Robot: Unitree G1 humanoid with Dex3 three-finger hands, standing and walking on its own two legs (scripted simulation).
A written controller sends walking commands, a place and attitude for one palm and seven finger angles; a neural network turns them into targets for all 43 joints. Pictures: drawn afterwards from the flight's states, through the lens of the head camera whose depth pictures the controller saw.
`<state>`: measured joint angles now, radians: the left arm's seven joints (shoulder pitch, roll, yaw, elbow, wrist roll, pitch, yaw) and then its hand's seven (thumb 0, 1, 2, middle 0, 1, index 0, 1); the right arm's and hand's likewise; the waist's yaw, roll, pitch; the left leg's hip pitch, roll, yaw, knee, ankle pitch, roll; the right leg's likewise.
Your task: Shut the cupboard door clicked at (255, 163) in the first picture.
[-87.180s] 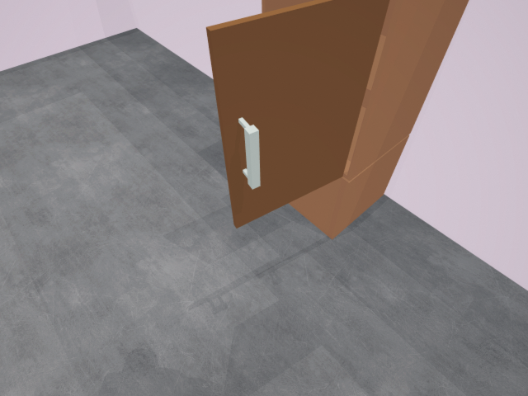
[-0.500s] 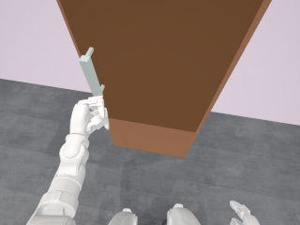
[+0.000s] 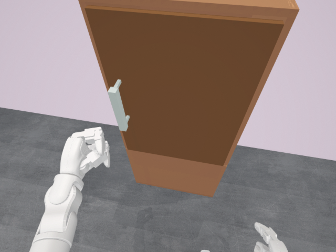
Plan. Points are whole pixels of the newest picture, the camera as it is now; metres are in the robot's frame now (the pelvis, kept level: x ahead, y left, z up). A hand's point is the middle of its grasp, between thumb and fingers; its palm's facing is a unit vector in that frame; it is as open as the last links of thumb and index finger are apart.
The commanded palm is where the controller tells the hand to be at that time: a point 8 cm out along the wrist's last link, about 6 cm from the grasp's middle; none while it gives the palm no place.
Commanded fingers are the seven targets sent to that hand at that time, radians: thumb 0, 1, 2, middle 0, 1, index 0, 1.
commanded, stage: draw the hand back to the body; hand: left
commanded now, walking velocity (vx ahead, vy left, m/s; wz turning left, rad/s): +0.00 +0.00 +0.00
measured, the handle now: (121, 106) +0.53 +0.18 +0.01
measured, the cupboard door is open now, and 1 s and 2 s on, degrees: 0 0 0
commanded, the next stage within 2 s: step back with the hand held close in 1.14 s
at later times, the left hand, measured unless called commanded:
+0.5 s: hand (41, 161) +0.25 +0.24 +0.16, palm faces +0.32 -0.89 -0.31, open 4.2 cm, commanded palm +0.20 +0.29 +0.18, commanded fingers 0.00 0.90 0.90 -0.53 -0.66 -0.53 -0.66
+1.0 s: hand out of the picture +0.21 +0.27 +0.19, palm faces +0.47 -0.79 -0.39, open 7.3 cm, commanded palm +0.16 +0.31 +0.22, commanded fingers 0.00 0.90 0.90 -0.20 -0.30 -0.20 -0.30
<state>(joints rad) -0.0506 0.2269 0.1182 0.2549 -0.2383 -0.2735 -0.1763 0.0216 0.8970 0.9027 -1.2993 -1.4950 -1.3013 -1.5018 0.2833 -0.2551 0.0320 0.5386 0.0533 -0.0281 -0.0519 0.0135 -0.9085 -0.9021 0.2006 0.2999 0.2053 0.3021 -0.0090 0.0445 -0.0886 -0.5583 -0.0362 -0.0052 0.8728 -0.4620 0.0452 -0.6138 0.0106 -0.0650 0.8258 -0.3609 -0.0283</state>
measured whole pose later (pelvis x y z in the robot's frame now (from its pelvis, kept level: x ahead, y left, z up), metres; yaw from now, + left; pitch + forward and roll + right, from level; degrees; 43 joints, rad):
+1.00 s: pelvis +0.02 +0.01 +0.04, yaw +0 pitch -4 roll -1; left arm 0.44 0.32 0.32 -0.36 -0.07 -0.04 0.11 0.02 0.89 0.90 -0.24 -0.33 -0.24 -0.34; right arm 0.20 -0.24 0.02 0.62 0.01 -0.09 -0.08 0.01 -0.91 -0.90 0.20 0.30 0.20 0.30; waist 0.07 0.09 0.01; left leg -0.07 -0.05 -0.01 0.43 -0.30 0.05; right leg -0.14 0.00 -0.05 0.43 -0.22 -0.01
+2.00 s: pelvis -0.06 +0.01 +0.02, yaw +0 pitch -1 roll -1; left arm 0.49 0.39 0.42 -0.45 0.00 -0.18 0.16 0.02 0.88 0.90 -0.21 -0.30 -0.21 -0.30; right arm 0.25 -0.23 0.00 0.54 0.01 -0.01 -0.09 0.01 -0.91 -0.90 0.20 0.30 0.21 0.30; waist 0.00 0.00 -0.02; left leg -0.38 -0.04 0.03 0.70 -0.31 0.08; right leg -0.42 0.00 -0.03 0.63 -0.19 -0.01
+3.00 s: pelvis -0.25 +0.00 +0.03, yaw +4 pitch +1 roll +0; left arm 0.40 0.28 0.35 -0.26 -0.04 -0.11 0.20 0.02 0.89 0.90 -0.20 -0.30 -0.20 -0.30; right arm 0.35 -0.31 -0.04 0.73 0.01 -0.04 -0.10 0.02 -0.91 -0.90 0.20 0.30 0.20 0.30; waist 0.00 0.01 -0.13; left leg -0.27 0.03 0.05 0.59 -0.36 0.01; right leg -0.14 -0.01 -0.11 0.54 -0.42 -0.01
